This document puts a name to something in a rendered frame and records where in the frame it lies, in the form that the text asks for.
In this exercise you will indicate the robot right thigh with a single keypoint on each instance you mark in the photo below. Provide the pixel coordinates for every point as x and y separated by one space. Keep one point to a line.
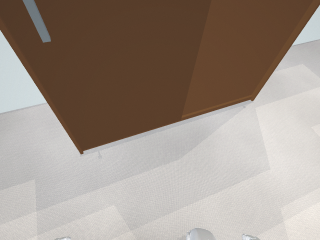
199 234

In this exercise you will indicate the handle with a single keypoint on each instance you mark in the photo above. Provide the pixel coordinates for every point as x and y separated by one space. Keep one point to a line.
37 20

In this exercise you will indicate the wardrobe door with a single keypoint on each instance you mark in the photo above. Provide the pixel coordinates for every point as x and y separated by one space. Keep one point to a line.
113 68
240 41

